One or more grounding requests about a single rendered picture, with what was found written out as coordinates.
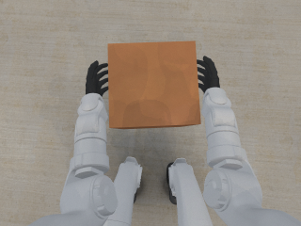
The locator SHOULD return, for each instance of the right robot forearm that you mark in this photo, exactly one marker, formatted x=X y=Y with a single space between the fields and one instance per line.
x=223 y=139

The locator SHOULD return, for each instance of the robot left shin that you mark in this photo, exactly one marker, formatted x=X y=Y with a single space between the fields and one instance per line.
x=130 y=159

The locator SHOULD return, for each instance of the left robot upper arm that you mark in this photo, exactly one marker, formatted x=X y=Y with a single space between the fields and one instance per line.
x=85 y=202

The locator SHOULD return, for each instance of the right robot upper arm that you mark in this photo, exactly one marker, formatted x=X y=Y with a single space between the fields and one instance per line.
x=236 y=197

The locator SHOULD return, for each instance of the robot left hand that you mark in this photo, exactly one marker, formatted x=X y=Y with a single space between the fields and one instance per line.
x=93 y=83

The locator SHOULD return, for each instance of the left robot forearm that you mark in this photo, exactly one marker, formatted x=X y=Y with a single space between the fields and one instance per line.
x=89 y=153

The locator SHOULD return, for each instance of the robot right hand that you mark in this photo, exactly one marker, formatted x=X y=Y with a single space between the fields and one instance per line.
x=210 y=78

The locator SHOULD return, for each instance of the left robot thigh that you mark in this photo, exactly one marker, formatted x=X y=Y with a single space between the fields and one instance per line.
x=126 y=182

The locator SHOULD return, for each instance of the carton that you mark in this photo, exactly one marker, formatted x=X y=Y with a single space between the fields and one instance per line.
x=153 y=84

